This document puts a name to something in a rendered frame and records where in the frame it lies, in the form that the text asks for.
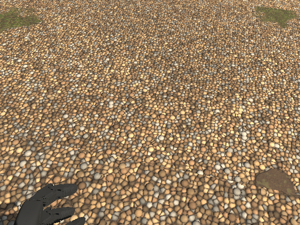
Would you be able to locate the robot left hand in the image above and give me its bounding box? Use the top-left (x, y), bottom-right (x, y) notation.
top-left (13, 183), bottom-right (85, 225)

